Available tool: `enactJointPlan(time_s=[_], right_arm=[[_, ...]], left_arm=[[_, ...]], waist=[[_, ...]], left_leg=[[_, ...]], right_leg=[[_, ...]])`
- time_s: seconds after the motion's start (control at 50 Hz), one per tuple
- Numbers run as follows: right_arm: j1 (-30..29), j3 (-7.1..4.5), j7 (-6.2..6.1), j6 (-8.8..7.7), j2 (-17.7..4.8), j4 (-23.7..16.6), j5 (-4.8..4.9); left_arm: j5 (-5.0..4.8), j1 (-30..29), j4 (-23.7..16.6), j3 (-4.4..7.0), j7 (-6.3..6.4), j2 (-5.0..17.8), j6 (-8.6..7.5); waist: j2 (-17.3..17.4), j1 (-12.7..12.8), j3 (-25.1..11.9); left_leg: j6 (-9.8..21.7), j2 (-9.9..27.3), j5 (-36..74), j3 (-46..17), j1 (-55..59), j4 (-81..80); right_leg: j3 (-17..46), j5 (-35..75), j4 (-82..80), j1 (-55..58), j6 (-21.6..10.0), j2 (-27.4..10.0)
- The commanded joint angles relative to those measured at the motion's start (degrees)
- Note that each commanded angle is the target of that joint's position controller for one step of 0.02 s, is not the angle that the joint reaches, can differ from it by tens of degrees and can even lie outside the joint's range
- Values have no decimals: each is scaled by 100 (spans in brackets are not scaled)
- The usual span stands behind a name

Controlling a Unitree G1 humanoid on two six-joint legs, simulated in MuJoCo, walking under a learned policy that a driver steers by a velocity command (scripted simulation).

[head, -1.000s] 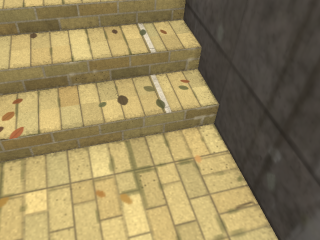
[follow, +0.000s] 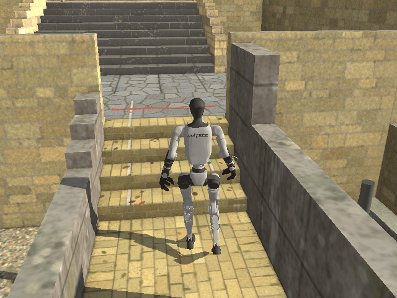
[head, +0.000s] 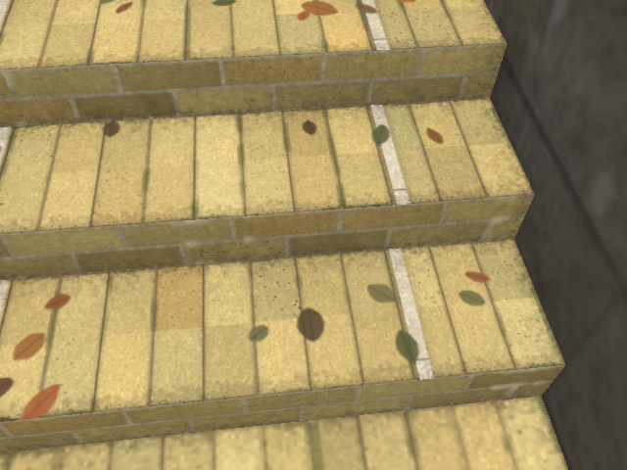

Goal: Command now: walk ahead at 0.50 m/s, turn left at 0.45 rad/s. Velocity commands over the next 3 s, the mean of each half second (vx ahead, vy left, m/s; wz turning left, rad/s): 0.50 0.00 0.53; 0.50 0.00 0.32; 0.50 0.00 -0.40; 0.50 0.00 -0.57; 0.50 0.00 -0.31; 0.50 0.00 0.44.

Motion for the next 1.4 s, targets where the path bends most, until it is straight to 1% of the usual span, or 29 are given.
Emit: enactJointPlan(time_s=[0.02, 0.1, 0.18, 0.3, 0.36, 0.38, 0.4, 0.42, 0.46, 0.54, 0.7, 0.84, 0.88, 0.9, 0.92, 0.94, 0.96, 0.98, 1.0, 1.02, 1.04, 1.06, 1.08, 1.12, 1.18, 1.24, 1.3, 1.38, 1.4], right_arm=[[358, -198, -60, -81, -722, -359, -61], [419, -258, -157, -44, -928, -401, 5], [705, -288, -334, 42, -975, -381, 62], [1058, -275, -397, 200, -818, -282, 82], [645, -259, -463, 295, -744, -398, 87], [516, -181, -434, 254, -533, -507, 62], [770, -44, -409, 196, -91, -584, -65], [1606, -19, -396, 132, -176, -702, 133], [937, -179, -396, 198, -929, -572, 191], [622, -80, -359, 273, -296, -805, 175], [229, 137, -441, 400, 349, -1291, 226], [-1719, 675, -167, 182, 984, -2460, 59], [-1920, 759, 25, 124, 901, -2770, -54], [-1976, 760, 41, 66, 1069, -2903, -34], [-1162, 492, 18, 19, 660, -2613, -23], [214, 163, -40, 38, -11, -2219, 145], [1219, -92, -134, 124, -594, -1866, 56], [2034, -350, -227, 181, -1472, -1315, -223], [2540, -269, -370, 296, -1338, -1006, -417], [1906, -139, -280, 225, -894, -982, -385], [1444, -51, -170, 190, -527, -709, -54], [1068, 24, -108, 136, -99, -318, 0], [661, 142, -41, 89, 374, -54, -152], [263, 259, 26, -32, 943, 226, -247], [594, 220, -62, -30, 780, 657, -201], [957, 305, -194, -10, 704, 846, -430], [1400, 387, -227, 122, 638, 1091, -337], [1803, 388, -406, 222, 457, 1119, -471], [1955, 389, -486, 261, 452, 1153, -377]], left_arm=[[73, -134, -535, 203, 52, 899, -224], [221, -327, -771, 207, 81, 660, 7], [175, -1312, -1109, 106, 114, 315, 32], [45, -1713, -1288, 152, 44, 550, -5], [179, -1038, -1091, 281, 86, 744, -124], [269, -349, -958, 385, 117, 971, -141], [309, 504, -896, 462, 181, 1338, -87], [240, 662, -729, 544, 136, 1463, -13], [164, 36, -996, 387, 156, 638, 61], [233, -174, -872, 288, 200, 380, 169], [123, 1123, -216, 307, 289, 266, 269], [22, 1704, 190, 178, 500, 160, 477], [-90, 1600, 229, 133, 521, 218, 539], [-216, 1803, 363, 165, 455, 459, 502], [-92, 1712, 405, 172, 318, 799, 402], [23, 1528, 367, 238, 210, 1243, 323], [-20, 1282, 280, 307, 176, 1394, 233], [-54, 1746, 44, 133, 100, 312, 78], [-46, 2007, 486, 234, -156, 459, -82], [-319, 1887, 444, 362, -236, 61, -35], [-345, 886, -5, 262, -172, -363, 138], [-191, 130, -414, 204, -68, -502, 277], [-161, -18, -614, 204, -2, -512, 373], [-206, 391, -650, 125, 8, -640, 497], [-109, 209, -872, -69, 21, -865, 592], [-33, -3, -753, -40, 48, -735, 719], [-21, -185, -947, -135, 97, -878, 801], [10, -1657, -1693, -269, 10, -874, 679], [-43, -2077, -1999, -349, -38, -872, 656]], waist=[[67, -68, -675], [287, 106, -513], [342, -209, -346], [653, -352, -439], [771, 218, -575], [624, 519, -1133], [-313, 617, -1916], [-1750, 166, -2177], [-579, 354, -822], [-552, 43, -124], [-471, 197, 109], [-172, 315, 748], [-115, 98, 335], [-734, -16, -206], [-1264, -501, -1027], [-1666, -1310, -1663], [-1749, -1860, -2132], [1065, -1274, -3118], [1944, -1215, -4438], [1178, -831, -3759], [680, -693, -2175], [446, -466, -896], [635, -95, -416], [643, 374, -209], [484, 419, -37], [480, 180, -134], [298, 150, 206], [346, -295, 444], [341, -293, 491]], left_leg=[[1110, 1632, 1319, -2410, 2031, -1677], [1190, 1296, 2321, -1762, 1188, -1943], [862, 874, 1670, -1401, 975, -1917], [593, 1197, 914, -2239, 1700, -1334], [296, 898, 2010, -2337, 1717, -465], [110, 525, 2049, -2070, 1225, 595], [-180, 12, -515, -1509, 180, 2194], [-284, -284, -2804, -1339, -1356, 3327], [-450, 476, -1847, -1045, -2015, 4207], [-714, 838, -998, -522, -1984, 4775], [-1013, 751, -1609, -699, -4849, 7886], [-730, 1133, -1860, -118, -6649, 7235], [-432, 1296, -454, 827, -3113, 4676], [-266, 1013, -332, 990, -1185, 4042], [-29, 350, -1014, 1366, 228, 4411], [169, 48, -763, 1156, 1146, 3613], [291, 187, -181, 199, 1993, 2650], [1041, 2113, 1001, -3382, 3759, 1179], [1089, 2643, 756, -5320, 3780, -720], [961, 3013, -1475, -5345, 2846, -1214], [686, 2792, -3136, -4563, 1687, -1360], [434, 2520, -3652, -3430, 602, -1169], [329, 2386, -3190, -2517, -231, -987], [3, 2178, -2120, -1266, -642, -1030], [-20, 2087, -1398, -198, -182, -1599], [180, 2223, -805, 278, 341, -1710], [25, 2297, -773, 412, 989, -1599], [13, 2278, -230, 900, 1713, -1738], [-126, 2170, -420, 1051, 1607, -2029]], right_leg=[[447, 559, 181, -2051, -63, -537], [235, 1004, -923, -1556, 309, -437], [114, 2290, -2830, -1361, 458, -46], [357, 2202, -3701, -1011, 335, 184], [237, 2061, -4459, 166, 41, 284], [485, 2378, -4481, 1479, -219, -141], [1752, 3272, -4171, 3103, -610, -1378], [3986, 2060, -4546, 3914, -1431, -2451], [3021, 261, -4981, 2510, -1126, -2082], [1395, 1324, -5507, 1098, -1036, -1379], [755, 2058, -5530, 2055, -1455, -1935], [-81, 1601, -5849, 2163, -775, -1747], [-457, 2225, -6983, 161, -904, -1453], [-332, 4287, -7137, -53, -928, -1504], [-608, 8379, -6070, 426, -971, -1562], [-535, 10418, -4842, 1085, -774, -1465], [-180, 10412, -3507, 1227, -469, -1371], [308, 4834, -1021, -594, 30, -452], [1206, 1030, 1440, -405, 54, 476], [1719, 782, 3015, -1195, 76, 510], [936, 668, 3438, -1939, 3, 185], [682, 904, 3462, -2494, -275, -118], [639, 1101, 3838, -2512, -503, -323], [788, 1581, 3965, -2448, -819, -313], [712, 1945, 3523, -3562, -766, -262], [252, 2285, 4942, -4474, -481, 137], [419, 1796, 6016, -5923, -433, 114], [23, 1785, 5528, -6796, -284, 43], [-248, 1712, 4630, -6761, -275, -125]])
